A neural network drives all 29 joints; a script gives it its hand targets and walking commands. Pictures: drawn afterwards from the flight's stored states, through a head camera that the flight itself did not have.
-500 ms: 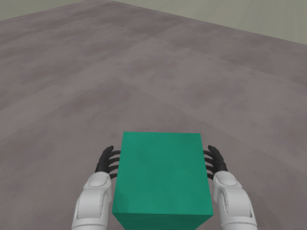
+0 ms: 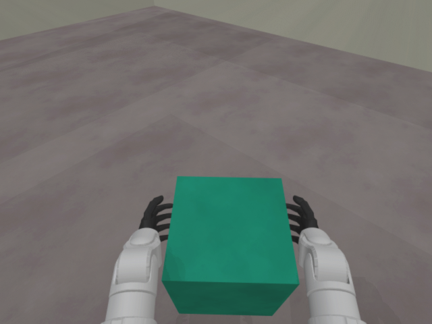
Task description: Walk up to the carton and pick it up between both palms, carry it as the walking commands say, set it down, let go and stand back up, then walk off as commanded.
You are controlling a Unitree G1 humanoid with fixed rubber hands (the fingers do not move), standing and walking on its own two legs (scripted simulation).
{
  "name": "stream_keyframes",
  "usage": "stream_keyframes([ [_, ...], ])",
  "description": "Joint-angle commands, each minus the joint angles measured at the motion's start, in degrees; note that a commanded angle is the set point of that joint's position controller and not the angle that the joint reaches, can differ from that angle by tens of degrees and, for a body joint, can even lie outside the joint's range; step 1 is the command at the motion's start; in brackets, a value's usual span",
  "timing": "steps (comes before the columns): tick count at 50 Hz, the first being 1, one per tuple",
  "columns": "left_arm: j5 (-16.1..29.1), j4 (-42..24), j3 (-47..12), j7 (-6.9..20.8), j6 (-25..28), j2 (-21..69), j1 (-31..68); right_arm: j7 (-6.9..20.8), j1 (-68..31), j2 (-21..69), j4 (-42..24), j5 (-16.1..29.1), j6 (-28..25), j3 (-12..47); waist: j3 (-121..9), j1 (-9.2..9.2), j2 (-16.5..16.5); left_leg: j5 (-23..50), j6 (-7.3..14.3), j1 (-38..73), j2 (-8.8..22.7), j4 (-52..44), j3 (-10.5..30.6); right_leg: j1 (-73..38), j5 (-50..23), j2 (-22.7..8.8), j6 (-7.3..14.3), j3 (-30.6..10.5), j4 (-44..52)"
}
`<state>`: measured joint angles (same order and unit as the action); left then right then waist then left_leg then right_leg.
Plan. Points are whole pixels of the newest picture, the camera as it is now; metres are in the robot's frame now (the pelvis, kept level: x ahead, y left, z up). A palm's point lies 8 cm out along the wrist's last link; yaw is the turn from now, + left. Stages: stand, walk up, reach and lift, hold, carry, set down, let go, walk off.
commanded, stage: hold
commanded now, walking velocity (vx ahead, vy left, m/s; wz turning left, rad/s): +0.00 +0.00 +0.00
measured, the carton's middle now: (227, 249) +0.30 -0.01 -0.04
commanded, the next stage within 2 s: set down in 0.34 s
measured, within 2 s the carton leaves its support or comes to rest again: neither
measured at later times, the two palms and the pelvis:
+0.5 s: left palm (154, 226) +0.31 +0.13 +0.04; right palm (308, 227) +0.30 -0.17 +0.04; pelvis +0.03 -0.01 +0.01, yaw +0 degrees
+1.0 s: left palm (159, 238) +0.33 +0.14 -0.03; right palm (296, 236) +0.33 -0.16 -0.03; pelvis +0.01 -0.01 -0.01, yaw +0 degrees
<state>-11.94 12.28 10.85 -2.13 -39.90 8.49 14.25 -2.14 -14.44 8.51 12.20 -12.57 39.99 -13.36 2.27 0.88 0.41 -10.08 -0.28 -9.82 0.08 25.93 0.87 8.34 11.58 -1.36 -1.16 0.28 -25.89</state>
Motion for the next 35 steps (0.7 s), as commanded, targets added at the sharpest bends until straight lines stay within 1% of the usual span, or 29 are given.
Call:
stream_keyframes([
  [1,12.26,2.43,-29.71,14.42,0.88,50.21,32.26,16.13,-31.63,50.52,3.35,13.33,-0.45,32.32,-11.74,0.19,-0.69,-6.02,0.07,9.09,-3.72,-5.81,5.89,0.20,8.18,2.77,2.23,-4.11,8.65],
  [2,11.84,3.67,-28.79,14.84,0.69,50.65,33.59,16.53,-32.48,50.97,5.09,12.99,-0.22,31.83,-10.69,-0.17,-0.29,-5.93,-0.10,9.08,-3.68,-6.29,6.04,-0.20,7.91,2.86,2.21,-4.03,8.85],
  [3,11.59,4.91,-28.31,15.34,0.41,51.08,34.32,16.75,-32.84,51.28,6.49,12.49,-0.01,30.98,-9.94,0.11,-0.45,-5.44,-0.30,9.04,-3.67,-6.66,6.11,-0.75,7.11,3.00,2.14,-3.91,9.03],
  [5,10.84,6.94,-27.10,16.06,-0.20,51.91,34.35,17.16,-33.30,51.87,8.18,11.72,0.37,29.97,-8.83,-0.19,-0.78,-3.40,-0.61,8.75,-3.82,-7.19,6.02,-2.07,4.78,3.46,2.00,-3.65,9.09],
  [8,10.28,6.42,-26.73,16.71,-0.88,52.54,32.79,17.40,-31.94,52.57,7.94,11.19,0.87,29.54,-8.19,-0.54,-1.05,2.31,-0.79,8.62,-4.24,-7.88,5.51,-4.55,-1.47,4.25,1.75,-3.43,9.03],
  [11,10.41,2.76,-28.01,16.84,-1.22,52.00,29.97,17.13,-28.63,52.62,5.06,11.34,1.16,30.37,-9.75,-0.57,-0.87,10.35,-0.77,9.75,-4.55,-8.66,5.09,-7.68,-9.00,4.91,1.48,-3.50,9.43],
  [13,10.69,-0.26,-29.31,16.71,-1.22,51.54,27.67,16.76,-26.36,52.54,2.05,11.82,1.14,31.75,-11.47,-0.69,-0.42,15.11,-0.70,10.85,-4.67,-9.10,5.12,-9.59,-13.64,5.18,1.24,-3.85,9.64],
  [17,11.01,-4.96,-31.16,16.36,-0.90,50.73,25.40,16.18,-23.86,52.61,-3.40,12.83,0.60,33.71,-14.51,-0.80,-0.11,18.66,-0.48,11.44,-5.03,-9.44,5.07,-11.89,-17.87,5.54,0.76,-4.58,9.67],
  [18,13.30,-5.90,-34.87,16.53,-0.62,54.91,21.53,15.11,-20.23,53.23,-5.87,12.74,-0.17,33.12,-18.96,5.92,1.10,21.00,0.47,15.56,-4.70,-7.59,5.81,-11.19,-21.33,7.47,2.36,-4.00,9.37],
  [19,12.72,-5.63,-33.84,16.38,-0.29,53.67,21.35,14.95,-20.11,52.41,-6.04,12.55,-0.17,33.10,-18.19,4.33,0.72,20.70,0.56,14.93,-4.87,-7.46,5.91,-10.83,-21.02,7.08,2.38,-4.15,9.35],
  [20,12.28,-5.52,-33.34,16.19,-0.04,52.63,20.97,14.85,-19.47,51.99,-5.68,12.31,-0.01,33.01,-17.13,3.65,0.65,19.08,0.65,13.41,-4.98,-7.57,5.92,-11.04,-20.42,6.88,2.26,-4.25,9.34],
  [24,9.45,-1.89,-28.57,15.14,1.60,51.10,19.98,15.79,-22.89,50.79,-2.98,12.00,-0.56,32.75,-12.77,-1.45,0.02,10.68,1.26,7.77,-4.97,-7.60,5.06,-9.74,-13.07,6.47,2.08,-4.88,8.25],
  [25,9.14,-0.89,-27.65,15.06,2.17,51.47,20.49,16.06,-24.30,50.92,-2.23,11.95,-1.07,32.71,-12.54,-2.25,-0.19,9.22,1.36,7.08,-4.87,-7.31,4.81,-9.04,-11.41,6.44,2.08,-5.03,7.82],
  [27,8.96,0.96,-26.56,15.12,3.32,52.35,22.80,16.40,-26.55,51.51,-0.05,11.44,-2.34,31.90,-12.60,-2.60,-0.41,6.90,1.44,6.67,-4.71,-6.57,4.44,-7.09,-8.62,6.41,2.17,-5.17,7.01],
  [31,7.99,5.63,-24.18,15.83,5.24,53.37,28.65,16.38,-29.19,52.66,6.40,8.75,-5.00,27.04,-12.82,-1.21,-0.42,2.94,1.42,6.17,-4.56,-5.06,3.98,-2.63,-4.05,6.10,2.41,-5.15,5.77],
  [35,5.25,11.26,-20.08,16.47,7.24,52.92,32.22,16.03,-30.90,52.95,13.07,5.33,-7.35,21.27,-12.71,-0.26,-0.63,1.46,1.61,3.38,-4.68,-3.12,3.62,0.47,-2.49,5.90,2.49,-5.18,4.47],
])
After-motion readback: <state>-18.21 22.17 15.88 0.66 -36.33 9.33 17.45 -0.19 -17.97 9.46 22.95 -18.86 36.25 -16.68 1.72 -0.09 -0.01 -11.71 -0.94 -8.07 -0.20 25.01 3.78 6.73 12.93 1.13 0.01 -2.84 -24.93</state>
